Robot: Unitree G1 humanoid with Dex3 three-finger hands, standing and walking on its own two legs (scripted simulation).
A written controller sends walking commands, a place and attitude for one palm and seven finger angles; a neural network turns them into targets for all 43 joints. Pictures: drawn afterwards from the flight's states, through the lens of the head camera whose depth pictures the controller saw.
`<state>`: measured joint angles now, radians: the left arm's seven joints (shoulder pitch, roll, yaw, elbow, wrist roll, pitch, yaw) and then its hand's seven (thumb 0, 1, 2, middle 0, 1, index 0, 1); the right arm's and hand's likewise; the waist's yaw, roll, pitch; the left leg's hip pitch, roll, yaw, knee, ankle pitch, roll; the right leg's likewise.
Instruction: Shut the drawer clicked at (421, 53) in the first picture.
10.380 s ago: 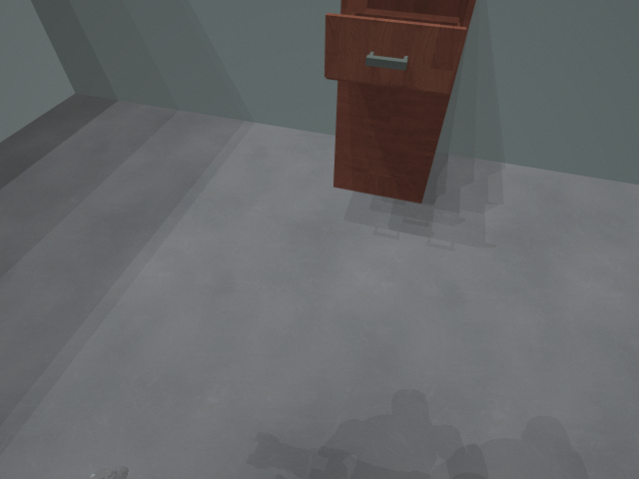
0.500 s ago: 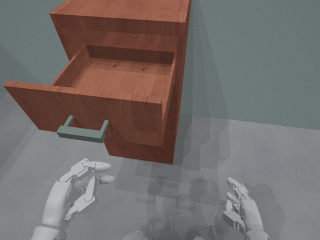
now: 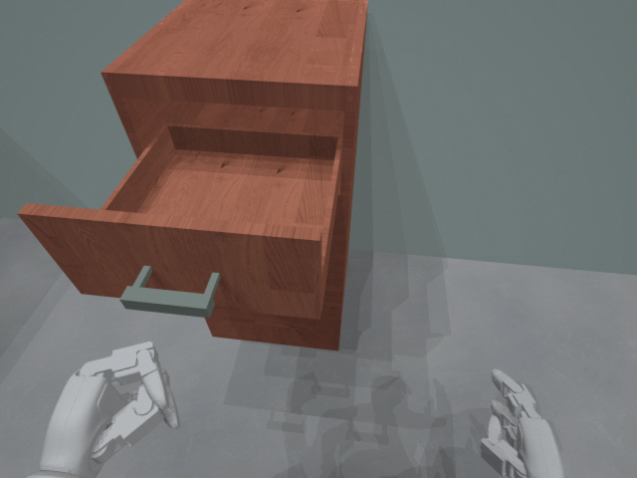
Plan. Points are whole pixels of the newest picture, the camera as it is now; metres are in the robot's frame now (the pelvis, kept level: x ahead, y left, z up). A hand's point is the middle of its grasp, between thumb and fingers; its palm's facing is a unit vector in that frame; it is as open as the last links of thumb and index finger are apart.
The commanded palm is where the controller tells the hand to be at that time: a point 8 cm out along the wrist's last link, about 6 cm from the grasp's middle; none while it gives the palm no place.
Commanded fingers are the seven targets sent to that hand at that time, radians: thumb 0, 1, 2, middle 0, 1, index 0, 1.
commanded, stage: raise the hand and make a fist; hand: left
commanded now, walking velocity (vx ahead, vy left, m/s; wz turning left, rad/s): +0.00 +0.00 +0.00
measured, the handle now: (174, 289) +0.34 +0.23 +0.05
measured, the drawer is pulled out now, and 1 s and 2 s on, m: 0.30 0.30 0.30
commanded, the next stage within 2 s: bring the fist close to the handle in 0.76 s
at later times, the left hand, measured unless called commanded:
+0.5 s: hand (124, 391) +0.17 +0.19 +0.15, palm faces +0.02 -0.99 -0.11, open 3.2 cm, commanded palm +0.12 +0.24 +0.15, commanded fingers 0.00 0.90 0.90 -1.40 -1.60 -1.40 -1.60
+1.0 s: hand (127, 392) +0.17 +0.19 +0.14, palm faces +0.05 -0.99 -0.11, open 3.2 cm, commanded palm +0.13 +0.24 +0.13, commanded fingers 0.00 0.90 0.90 -1.40 -1.60 -1.40 -1.60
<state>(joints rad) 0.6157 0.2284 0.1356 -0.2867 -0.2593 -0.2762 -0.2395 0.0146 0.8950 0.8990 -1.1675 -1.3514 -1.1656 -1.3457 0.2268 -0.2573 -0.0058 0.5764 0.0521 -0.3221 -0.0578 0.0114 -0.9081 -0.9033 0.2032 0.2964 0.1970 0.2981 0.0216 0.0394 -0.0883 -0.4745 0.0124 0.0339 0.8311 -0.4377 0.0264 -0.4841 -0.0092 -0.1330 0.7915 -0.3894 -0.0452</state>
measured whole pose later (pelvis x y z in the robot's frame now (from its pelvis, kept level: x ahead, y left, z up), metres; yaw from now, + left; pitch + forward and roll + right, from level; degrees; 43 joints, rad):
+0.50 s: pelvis +0.01 +0.00 +0.02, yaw +0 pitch -1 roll -1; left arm 0.57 0.25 0.20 -0.40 -0.30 -0.08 -0.29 0.01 0.89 0.90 -1.40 -1.60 -1.40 -1.59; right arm 0.22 -0.24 0.07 0.61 0.06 -0.38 -0.06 0.01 -0.90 -0.90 0.21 0.30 0.20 0.30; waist 0.06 0.07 -0.07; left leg -0.28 0.00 0.03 0.67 -0.38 0.03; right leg -0.29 -0.01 -0.14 0.63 -0.33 -0.04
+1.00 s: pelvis +0.00 -0.02 +0.02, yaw +0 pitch -1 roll +0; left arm 0.51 0.27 0.26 -0.26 -0.32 -0.12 -0.32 0.01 0.89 0.90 -1.40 -1.60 -1.40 -1.60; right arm 0.22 -0.26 0.05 0.65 0.06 -0.42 -0.09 0.01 -0.90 -0.90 0.21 0.30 0.20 0.30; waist 0.06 0.07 -0.05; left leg -0.27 0.03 0.03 0.64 -0.35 0.00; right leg -0.28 0.02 -0.14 0.60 -0.31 -0.07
